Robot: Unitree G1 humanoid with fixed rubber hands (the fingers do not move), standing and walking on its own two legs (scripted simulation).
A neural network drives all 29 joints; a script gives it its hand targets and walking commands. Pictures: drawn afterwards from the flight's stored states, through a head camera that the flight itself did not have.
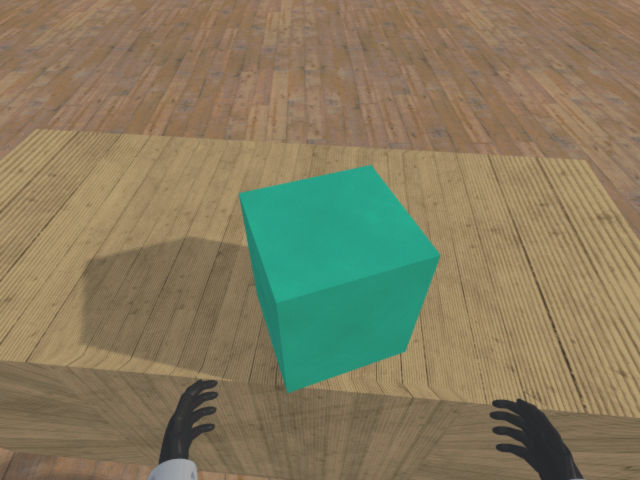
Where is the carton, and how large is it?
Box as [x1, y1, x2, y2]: [239, 165, 440, 392]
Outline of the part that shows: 371,165 239,193 257,295 287,392 404,351 406,348 440,255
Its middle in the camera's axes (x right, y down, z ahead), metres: +0.02 +0.06 +0.60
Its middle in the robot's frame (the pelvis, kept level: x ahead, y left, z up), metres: +0.40 +0.02 +0.00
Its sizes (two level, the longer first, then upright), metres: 0.210 0.200 0.250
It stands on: a pedestal, 0.66 m high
